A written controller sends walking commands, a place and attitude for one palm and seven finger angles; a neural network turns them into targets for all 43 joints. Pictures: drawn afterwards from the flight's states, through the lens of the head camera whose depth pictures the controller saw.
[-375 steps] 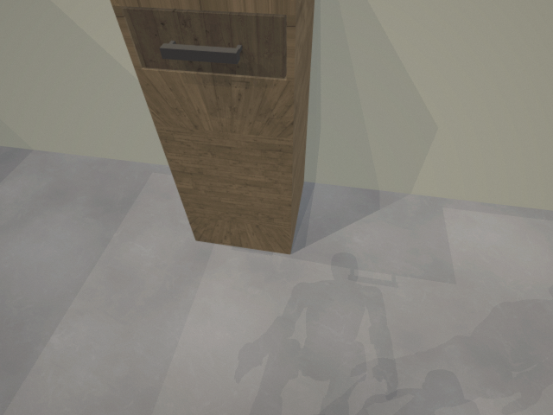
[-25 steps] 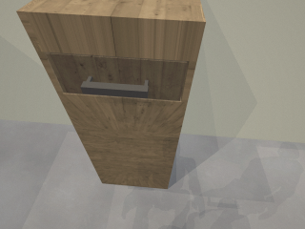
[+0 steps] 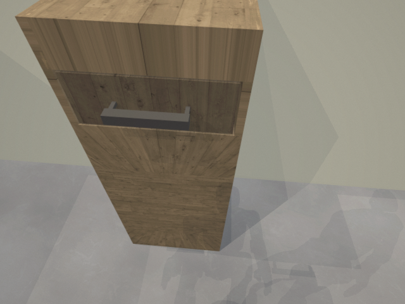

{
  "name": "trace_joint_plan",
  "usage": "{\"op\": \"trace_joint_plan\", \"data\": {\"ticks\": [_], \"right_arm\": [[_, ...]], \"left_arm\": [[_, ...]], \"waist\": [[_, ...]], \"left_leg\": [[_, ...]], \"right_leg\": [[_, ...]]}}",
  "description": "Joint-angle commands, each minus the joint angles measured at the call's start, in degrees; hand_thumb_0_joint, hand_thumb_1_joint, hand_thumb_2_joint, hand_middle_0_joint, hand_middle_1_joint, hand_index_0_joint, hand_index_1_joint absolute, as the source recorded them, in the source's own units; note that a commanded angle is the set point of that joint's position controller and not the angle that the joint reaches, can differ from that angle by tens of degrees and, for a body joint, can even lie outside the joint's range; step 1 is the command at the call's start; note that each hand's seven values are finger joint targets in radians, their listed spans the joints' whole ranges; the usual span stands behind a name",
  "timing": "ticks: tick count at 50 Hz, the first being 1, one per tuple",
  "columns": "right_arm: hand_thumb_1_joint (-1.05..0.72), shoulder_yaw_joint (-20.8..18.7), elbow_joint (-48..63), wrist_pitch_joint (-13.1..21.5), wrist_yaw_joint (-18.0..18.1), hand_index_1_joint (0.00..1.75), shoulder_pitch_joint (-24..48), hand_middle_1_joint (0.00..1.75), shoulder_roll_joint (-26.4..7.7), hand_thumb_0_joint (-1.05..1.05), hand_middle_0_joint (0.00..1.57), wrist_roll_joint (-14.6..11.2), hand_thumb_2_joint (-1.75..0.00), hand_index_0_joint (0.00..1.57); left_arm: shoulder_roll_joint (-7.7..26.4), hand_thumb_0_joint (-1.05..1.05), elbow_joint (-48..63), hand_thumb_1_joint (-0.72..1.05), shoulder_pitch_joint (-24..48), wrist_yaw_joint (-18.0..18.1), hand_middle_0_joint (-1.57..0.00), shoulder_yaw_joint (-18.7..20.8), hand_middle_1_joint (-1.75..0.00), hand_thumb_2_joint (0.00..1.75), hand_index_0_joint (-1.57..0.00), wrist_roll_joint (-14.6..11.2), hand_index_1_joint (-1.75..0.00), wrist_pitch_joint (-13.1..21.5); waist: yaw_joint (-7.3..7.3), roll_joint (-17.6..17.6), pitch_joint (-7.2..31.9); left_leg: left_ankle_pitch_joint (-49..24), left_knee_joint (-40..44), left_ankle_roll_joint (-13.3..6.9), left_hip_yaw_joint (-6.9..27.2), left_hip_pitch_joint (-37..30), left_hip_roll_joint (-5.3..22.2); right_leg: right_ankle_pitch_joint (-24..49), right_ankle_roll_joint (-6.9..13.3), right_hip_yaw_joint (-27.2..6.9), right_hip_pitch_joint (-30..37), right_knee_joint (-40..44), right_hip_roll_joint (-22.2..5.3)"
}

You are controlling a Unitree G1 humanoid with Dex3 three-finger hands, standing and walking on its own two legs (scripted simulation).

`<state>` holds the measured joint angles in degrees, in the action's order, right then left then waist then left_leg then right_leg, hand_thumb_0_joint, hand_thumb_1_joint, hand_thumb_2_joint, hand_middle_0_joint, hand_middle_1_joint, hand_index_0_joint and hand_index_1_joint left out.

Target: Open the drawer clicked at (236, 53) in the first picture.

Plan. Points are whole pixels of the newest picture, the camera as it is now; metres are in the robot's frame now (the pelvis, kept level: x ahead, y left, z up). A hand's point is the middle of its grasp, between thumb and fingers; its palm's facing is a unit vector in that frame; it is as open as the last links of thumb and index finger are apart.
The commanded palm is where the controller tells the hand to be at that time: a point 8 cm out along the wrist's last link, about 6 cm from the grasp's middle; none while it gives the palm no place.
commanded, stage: look again from close up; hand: left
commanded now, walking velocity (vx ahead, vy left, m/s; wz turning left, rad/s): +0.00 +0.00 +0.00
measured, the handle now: (148, 113) +0.47 +0.15 +0.12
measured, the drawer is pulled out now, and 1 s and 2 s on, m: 0.00 0.00 0.00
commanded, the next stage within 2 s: shuffle to correct the standing spot in 0.04 s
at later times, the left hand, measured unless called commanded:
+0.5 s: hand out of the picture -0.01 +0.17 -0.17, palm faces +0.00 -0.97 -0.24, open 7.3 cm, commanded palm none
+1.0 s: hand out of the picture -0.03 +0.18 -0.18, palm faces -0.01 -0.99 -0.17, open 7.3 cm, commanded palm none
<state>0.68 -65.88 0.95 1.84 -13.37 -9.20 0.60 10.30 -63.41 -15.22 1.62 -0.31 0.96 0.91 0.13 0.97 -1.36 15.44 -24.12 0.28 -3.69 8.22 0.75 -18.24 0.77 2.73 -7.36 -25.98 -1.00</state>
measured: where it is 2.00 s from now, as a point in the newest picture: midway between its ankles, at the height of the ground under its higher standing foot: outside the picture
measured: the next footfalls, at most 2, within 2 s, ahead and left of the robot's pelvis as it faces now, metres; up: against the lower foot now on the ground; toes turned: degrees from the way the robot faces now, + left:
none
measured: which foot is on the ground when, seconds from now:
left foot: down 0.00-1.00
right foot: down 0.00-1.00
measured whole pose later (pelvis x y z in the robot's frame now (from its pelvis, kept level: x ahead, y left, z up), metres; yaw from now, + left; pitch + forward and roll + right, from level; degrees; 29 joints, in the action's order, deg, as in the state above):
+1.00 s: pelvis -0.01 +0.02 -0.01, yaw -1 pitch +1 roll -1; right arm 0.4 -62.7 1.3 1.4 -18.6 -6.7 0.5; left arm 6.6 -64.6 -19.5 2.4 -0.9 0.9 2.0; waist -1.2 -1.4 -2.1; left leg 19.5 -33.2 -1.4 -3.0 14.5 1.0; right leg -19.4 -0.4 2.3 -11.2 -29.9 -0.5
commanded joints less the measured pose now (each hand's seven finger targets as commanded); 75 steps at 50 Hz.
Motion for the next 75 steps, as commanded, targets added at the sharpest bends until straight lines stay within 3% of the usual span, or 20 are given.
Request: {"op": "trace_joint_plan", "data": {"ticks": [1,10,13,17,21,23,25,29,31,37,41,42,43,44,45,48,50,54,67,75], "right_arm": [[-0.9,-0.9,1.8,0.9,0.2,0.3,-2.1,0.3,-6.6,0.0,0.2,0.0,-0.9,0.2],[-0.9,-1.7,2.7,1.1,0.6,0.3,-0.7,0.3,-8.4,0.0,0.2,-0.1,-0.9,0.2],[-0.9,-1.6,3.3,0.7,0.8,0.3,-1.7,0.3,-6.1,0.0,0.2,0.0,-0.9,0.2],[-0.9,-2.8,4.9,-0.4,1.2,0.3,-2.2,0.3,-7.4,0.0,0.2,0.1,-0.9,0.2],[-0.9,-3.0,6.2,-0.5,0.8,0.3,-0.4,0.3,-7.0,0.0,0.2,0.3,-0.9,0.2],[-0.9,-2.8,6.4,-0.3,0.2,0.3,0.6,0.3,-6.9,0.0,0.2,0.2,-0.9,0.2],[-0.9,-2.6,5.7,-0.6,-0.3,0.3,0.5,0.3,-7.1,0.0,0.2,0.4,-0.9,0.2],[-0.9,-1.4,3.2,-1.3,-1.0,0.3,-2.9,0.3,-3.6,0.0,0.2,0.9,-0.9,0.2],[-0.9,-1.4,2.6,-1.3,-1.1,0.3,-4.6,0.3,-3.5,0.0,0.2,1.0,-0.9,0.2],[-0.9,-0.6,1.4,0.0,-0.6,0.3,-8.2,0.3,-2.8,0.0,0.2,0.8,-0.9,0.2],[-0.9,-0.4,1.2,1.1,0.2,0.3,-8.4,0.3,-3.5,0.0,0.2,0.2,-0.9,0.2],[-0.9,-0.8,5.9,1.4,-0.1,0.3,1.5,0.3,-4.3,0.0,0.2,-0.5,-0.9,0.2],[-0.9,-0.5,7.6,0.4,-0.5,0.3,-3.4,0.3,-0.2,0.0,0.2,-0.4,-0.9,0.2],[-0.9,-0.6,6.6,0.3,-0.5,0.3,-5.7,0.3,0.0,0.0,0.2,-0.2,-0.9,0.2],[-0.9,-0.7,5.7,0.5,-0.8,0.3,-8.8,0.3,0.4,0.0,0.2,-0.2,-0.9,0.2],[-0.9,-1.1,4.8,1.7,-0.3,0.3,-11.4,0.3,-3.8,0.0,0.2,-0.1,-0.9,0.2],[-0.9,-0.9,4.8,1.8,0.2,0.3,-10.3,0.3,-4.1,0.0,0.2,0.0,-0.9,0.2],[-0.9,-0.8,4.8,1.4,0.5,0.3,-9.8,0.3,-4.4,0.0,0.2,0.1,-0.9,0.2],[-0.9,-0.8,3.9,1.4,0.6,0.3,-8.1,0.3,-5.0,0.0,0.2,0.3,-0.9,0.2],[-0.9,-0.8,3.4,1.0,0.4,0.3,-6.6,0.3,-4.5,0.0,0.2,0.1,-0.9,0.2]], "left_arm": [[6.9,0.0,1.5,0.9,-3.3,0.5,-0.2,1.3,-0.3,0.9,-0.2,-0.3,-0.3,0.6],[8.8,0.0,2.6,0.9,-1.7,0.4,-0.2,2.0,-0.3,0.9,-0.2,-0.2,-0.3,0.6],[6.4,0.0,3.0,0.9,-3.3,0.7,-0.2,2.0,-0.3,0.9,-0.2,-0.3,-0.3,-0.4],[6.8,0.0,5.1,0.9,-3.6,0.5,-0.2,2.8,-0.3,0.9,-0.2,0.0,-0.3,-1.4],[5.9,0.0,6.1,0.9,-4.4,0.4,-0.2,2.6,-0.3,0.9,-0.2,0.2,-0.3,-1.4],[8.5,0.0,5.9,0.9,-3.0,0.2,-0.2,2.6,-0.3,0.9,-0.2,0.2,-0.3,-0.4],[10.0,0.0,5.7,0.9,-1.0,0.0,-0.2,2.6,-0.3,0.9,-0.2,0.1,-0.3,0.2],[7.1,0.0,4.5,0.9,-2.1,-0.1,-0.2,2.0,-0.3,0.9,-0.2,0.0,-0.3,-0.5],[7.1,0.0,4.4,0.9,-2.8,0.0,-0.2,2.2,-0.3,0.9,-0.2,0.1,-0.3,-0.7],[5.2,0.0,3.6,0.9,-4.2,-0.2,-0.2,2.1,-0.3,0.9,-0.2,-0.2,-0.3,-0.3],[3.7,0.0,1.8,0.9,-7.3,0.0,-0.2,1.7,-0.3,0.9,-0.2,-0.4,-0.3,0.2],[4.4,0.0,-1.9,0.9,-13.2,2.7,-0.2,1.3,-0.3,0.9,-0.2,-0.1,-0.3,1.9],[7.1,0.0,0.8,0.9,-10.1,2.2,-0.2,1.2,-0.3,0.9,-0.2,0.0,-0.3,2.7],[6.4,0.0,1.7,0.9,-7.4,1.6,-0.2,1.0,-0.3,0.9,-0.2,0.0,-0.3,2.8],[6.7,0.0,1.8,0.9,-5.6,1.5,-0.2,1.4,-0.3,0.9,-0.2,0.0,-0.3,3.2],[2.7,0.0,1.7,0.9,-6.9,1.7,-0.2,0.9,-0.3,0.9,-0.2,-0.4,-0.3,2.2],[1.3,0.0,1.1,0.9,-6.9,1.7,-0.2,0.4,-0.3,0.9,-0.2,-0.4,-0.3,1.3],[0.6,0.0,0.4,0.9,-7.3,1.5,-0.2,0.2,-0.3,0.9,-0.2,-0.3,-0.3,0.4],[3.3,0.0,1.9,0.9,-5.0,1.4,-0.2,1.1,-0.3,0.9,-0.2,-0.4,-0.3,-0.3],[3.8,0.0,1.8,0.9,-4.5,1.1,-0.2,1.0,-0.3,0.9,-0.2,-0.2,-0.3,-0.3]], "waist": [[0.5,-0.3,-0.5],[0.36,-0.6,-1.7],[0.39,-1.8,-0.4],[-0.04,-2.0,2.0],[0.76,-2.6,3.5],[0.31,1.7,3.5],[-0.31,5.1,1.2],[-0.1,5.4,-6.3],[-0.11,5.0,-7.8],[-0.01,-3.6,-8.5],[1.27,-5.2,-2.3],[4.0,-4.0,-5.8],[-0.92,-0.6,-2.2],[-1.49,-3.5,0.1],[-2.59,-2.9,4.9],[-1.36,-5.2,8.7],[-0.49,-10.1,3.7],[0.01,-1.5,-3.9],[0.23,-1.4,-2.4],[0.13,-0.9,-3.5]], "left_leg": [[-14.2,2.5,-1.9,4.5,0.4,5.1],[-20.5,3.3,-2.1,5.5,-0.4,6.3],[-25.8,1.6,-2.0,4.9,-1.1,6.8],[-28.9,-0.8,-2.5,4.8,-2.0,8.2],[-16.6,-0.5,-3.0,5.2,2.2,7.7],[-5.4,-1.5,-1.4,3.3,3.2,4.6],[1.8,-1.2,-0.8,2.5,2.5,2.9],[3.6,-4.4,-0.6,0.8,4.2,2.0],[4.4,-5.5,-0.7,0.3,5.1,1.8],[-0.8,0.8,-1.2,4.2,6.3,3.9],[-11.8,1.6,-2.1,5.8,4.8,5.9],[-10.4,-13.6,0.1,2.4,9.3,4.8],[6.7,-14.6,-0.4,2.9,10.8,2.4],[7.2,-12.4,-0.5,2.6,8.2,2.3],[1.5,-7.6,-0.4,2.1,5.0,2.5],[-21.4,-5.2,-2.8,6.7,1.6,6.5],[-29.2,-2.6,-4.2,8.6,2.2,7.9],[-22.8,-0.5,-4.4,9.0,5.3,6.5],[-23.3,1.8,-3.6,6.9,0.8,4.9],[-15.3,2.9,-3.5,6.0,1.5,4.4]], "right_leg": [[19.4,1.2,-4.6,-0.8,4.0,-6.1],[22.0,1.3,-4.8,-2.3,3.4,-5.5],[23.6,0.8,-4.5,-3.2,1.2,-5.3],[23.6,0.8,-4.1,-5.7,-2.7,-4.4],[15.5,0.9,-5.6,-4.5,-0.9,-4.2],[10.1,2.0,-9.1,-4.5,4.2,-6.7],[-2.5,3.1,-11.0,-7.8,9.9,-8.0],[-19.8,3.5,-12.5,-14.4,15.4,-8.5],[-22.0,4.1,-12.7,-15.1,15.9,-8.8],[-8.5,3.2,-6.9,-12.2,7.5,-4.7],[7.4,2.0,-4.0,-4.0,2.5,-4.2],[37.2,-0.3,-11.1,-6.5,6.6,-9.3],[34.8,2.9,-13.7,-3.7,6.7,-13.3],[30.5,5.5,-11.6,-3.7,5.3,-12.5],[32.2,5.7,-8.7,-0.8,2.4,-10.9],[18.7,2.5,-3.4,0.5,-3.9,-4.1],[9.4,1.5,-1.8,-1.4,-4.2,-2.4],[7.0,1.2,-2.2,-4.0,-2.4,-2.7],[11.9,0.6,-3.0,-3.1,-2.1,-4.3],[12.0,0.7,-4.0,-3.1,0.4,-4.8]]}}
